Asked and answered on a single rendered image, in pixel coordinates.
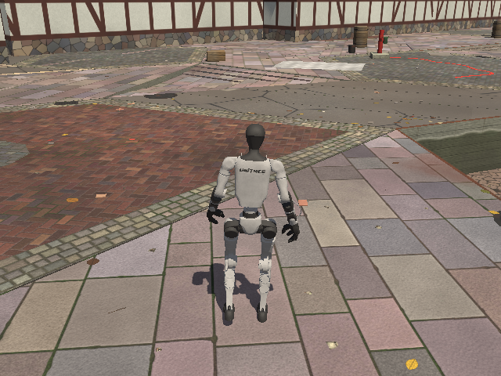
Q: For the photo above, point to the left robot upper arm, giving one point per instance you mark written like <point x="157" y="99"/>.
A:
<point x="223" y="176"/>

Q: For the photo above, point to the left robot hand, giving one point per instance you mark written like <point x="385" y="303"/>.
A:
<point x="217" y="213"/>

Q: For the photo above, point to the humanoid robot torso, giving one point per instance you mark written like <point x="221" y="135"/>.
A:
<point x="251" y="189"/>

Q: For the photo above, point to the right robot upper arm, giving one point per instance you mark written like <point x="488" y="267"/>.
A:
<point x="281" y="180"/>

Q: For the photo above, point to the right robot forearm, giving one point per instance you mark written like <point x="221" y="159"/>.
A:
<point x="289" y="211"/>

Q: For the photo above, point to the left robot forearm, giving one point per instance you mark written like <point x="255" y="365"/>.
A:
<point x="214" y="202"/>

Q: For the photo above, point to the left robot foot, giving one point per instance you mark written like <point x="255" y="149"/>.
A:
<point x="229" y="314"/>

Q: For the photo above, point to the right robot hand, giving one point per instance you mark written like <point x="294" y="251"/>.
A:
<point x="294" y="230"/>

